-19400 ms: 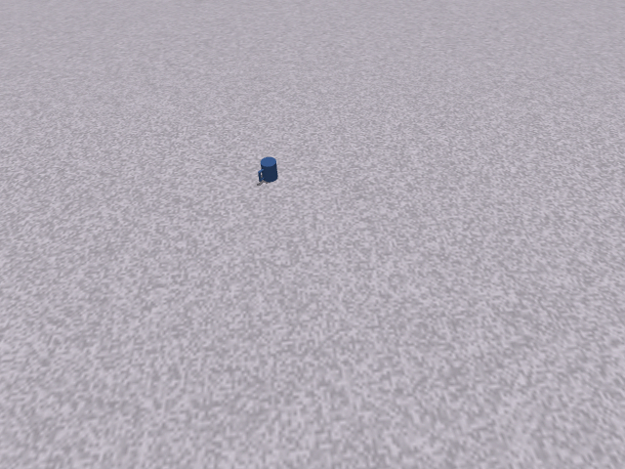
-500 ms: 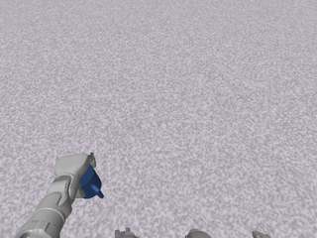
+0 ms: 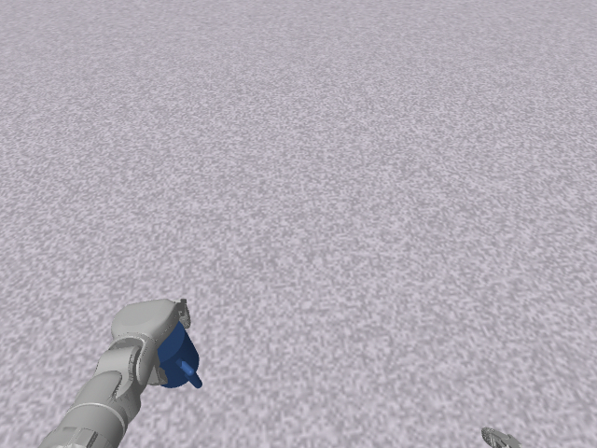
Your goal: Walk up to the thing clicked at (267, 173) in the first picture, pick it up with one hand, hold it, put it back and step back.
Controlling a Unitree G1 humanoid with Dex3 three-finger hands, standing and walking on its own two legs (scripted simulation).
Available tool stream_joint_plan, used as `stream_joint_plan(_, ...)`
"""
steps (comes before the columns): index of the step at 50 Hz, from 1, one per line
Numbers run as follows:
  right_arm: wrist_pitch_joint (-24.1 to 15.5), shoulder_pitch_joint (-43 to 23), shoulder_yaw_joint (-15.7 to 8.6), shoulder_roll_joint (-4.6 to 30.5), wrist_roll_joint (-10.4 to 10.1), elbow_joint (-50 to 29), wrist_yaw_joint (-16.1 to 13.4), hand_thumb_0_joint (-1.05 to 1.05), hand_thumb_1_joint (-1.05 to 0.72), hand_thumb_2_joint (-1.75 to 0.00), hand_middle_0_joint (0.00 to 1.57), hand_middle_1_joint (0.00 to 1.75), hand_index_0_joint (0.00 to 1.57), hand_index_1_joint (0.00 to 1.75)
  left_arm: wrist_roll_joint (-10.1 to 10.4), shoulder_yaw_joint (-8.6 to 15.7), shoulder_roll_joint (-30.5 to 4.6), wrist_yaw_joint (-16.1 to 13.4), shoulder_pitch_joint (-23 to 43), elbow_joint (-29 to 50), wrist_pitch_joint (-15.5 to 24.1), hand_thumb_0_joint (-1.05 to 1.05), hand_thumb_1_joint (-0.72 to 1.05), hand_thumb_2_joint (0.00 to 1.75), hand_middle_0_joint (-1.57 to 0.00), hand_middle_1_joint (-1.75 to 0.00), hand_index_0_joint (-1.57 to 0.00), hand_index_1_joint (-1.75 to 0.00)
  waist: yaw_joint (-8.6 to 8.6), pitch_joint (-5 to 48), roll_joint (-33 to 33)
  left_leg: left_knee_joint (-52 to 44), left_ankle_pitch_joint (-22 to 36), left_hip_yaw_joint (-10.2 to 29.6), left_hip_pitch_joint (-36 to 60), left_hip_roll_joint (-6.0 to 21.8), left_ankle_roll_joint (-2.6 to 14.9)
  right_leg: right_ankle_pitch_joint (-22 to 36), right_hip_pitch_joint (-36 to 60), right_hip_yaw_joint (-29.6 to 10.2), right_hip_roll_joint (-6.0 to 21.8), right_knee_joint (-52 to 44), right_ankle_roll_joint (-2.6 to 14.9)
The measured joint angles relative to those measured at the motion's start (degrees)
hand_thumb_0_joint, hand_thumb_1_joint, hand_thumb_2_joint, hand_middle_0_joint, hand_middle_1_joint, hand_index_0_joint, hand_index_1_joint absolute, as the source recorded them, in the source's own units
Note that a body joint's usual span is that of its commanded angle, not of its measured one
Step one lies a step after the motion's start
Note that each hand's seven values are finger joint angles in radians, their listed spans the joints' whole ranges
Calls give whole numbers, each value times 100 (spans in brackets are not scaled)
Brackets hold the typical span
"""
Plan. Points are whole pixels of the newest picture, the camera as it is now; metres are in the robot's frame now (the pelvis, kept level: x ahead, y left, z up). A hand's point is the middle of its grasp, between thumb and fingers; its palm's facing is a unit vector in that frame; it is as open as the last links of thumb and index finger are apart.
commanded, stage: hold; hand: left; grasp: from above
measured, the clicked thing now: (174, 359) +0.29 +0.21 -0.12
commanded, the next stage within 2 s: crouch in 1.52 s
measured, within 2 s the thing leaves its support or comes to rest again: neither
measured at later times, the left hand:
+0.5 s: hand (156, 361) +0.27 +0.22 -0.06, palm faces -0.49 -0.06 -0.87, open 10.3 cm
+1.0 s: hand (150, 363) +0.26 +0.22 -0.04, palm faces -0.48 -0.06 -0.87, open 10.3 cm
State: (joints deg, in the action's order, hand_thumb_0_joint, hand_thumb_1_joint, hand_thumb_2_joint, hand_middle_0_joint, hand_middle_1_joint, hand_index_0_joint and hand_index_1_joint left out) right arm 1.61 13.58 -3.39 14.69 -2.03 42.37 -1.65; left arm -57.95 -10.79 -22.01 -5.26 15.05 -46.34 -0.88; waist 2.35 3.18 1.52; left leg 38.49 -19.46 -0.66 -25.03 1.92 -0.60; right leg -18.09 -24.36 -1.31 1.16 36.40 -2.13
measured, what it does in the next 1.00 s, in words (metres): stands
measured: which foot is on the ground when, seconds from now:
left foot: down 0.00-1.00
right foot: down 0.00-1.00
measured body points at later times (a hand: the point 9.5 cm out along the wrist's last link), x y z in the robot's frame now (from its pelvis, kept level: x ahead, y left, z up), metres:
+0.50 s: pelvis -0.01 -0.01 +0.01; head +0.00 -0.02 +0.46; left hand +0.29 +0.22 -0.01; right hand +0.10 -0.27 -0.11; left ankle +0.00 +0.12 -0.72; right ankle +0.00 -0.15 -0.72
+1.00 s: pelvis -0.02 +0.00 +0.01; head -0.02 -0.02 +0.46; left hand +0.28 +0.22 +0.01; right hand +0.12 -0.26 -0.10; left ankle +0.00 +0.12 -0.72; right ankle +0.00 -0.15 -0.72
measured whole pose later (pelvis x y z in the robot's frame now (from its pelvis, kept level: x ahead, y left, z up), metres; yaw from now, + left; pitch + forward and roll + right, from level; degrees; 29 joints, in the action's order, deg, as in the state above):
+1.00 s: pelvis -0.02 +0.00 +0.01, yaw +0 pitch +0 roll +0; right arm 2.6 10.7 -1.9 14.6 -2.6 40.6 -2.4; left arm -57.2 -12.5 -22.3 1.5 13.4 -39.9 -0.7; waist 0.7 0.6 2.5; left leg 30.8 -14.2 -1.0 -16.9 1.7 -0.7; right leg -13.3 -16.8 -1.5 1.3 29.8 -1.8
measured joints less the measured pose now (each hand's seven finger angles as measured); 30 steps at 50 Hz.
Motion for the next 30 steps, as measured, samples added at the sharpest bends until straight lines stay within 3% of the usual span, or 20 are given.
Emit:
stream_joint_plan(10, 71, -27, -3, 15, 1, -66, 23, 1, -89, -89, 20, 30, 20, 30, 3, -14, 26, 247, -70, 136, 11, 2, -7, 66, -61, -83, -58, -79, -20, -51, 25, -244, 115, -12, 277, 7, -16, 95, 252, -6, -8, -200, 21)
stream_joint_plan(30, 114, -153, 65, 18, -25, -157, -13, 1, -90, -89, 20, 30, 20, 30, 6, -97, 23, 403, -209, 431, 22, 2, -6, 65, -61, -82, -58, -78, -96, -191, 64, -548, 375, -15, 571, -1, -24, 331, 525, -8, -4, -458, 37)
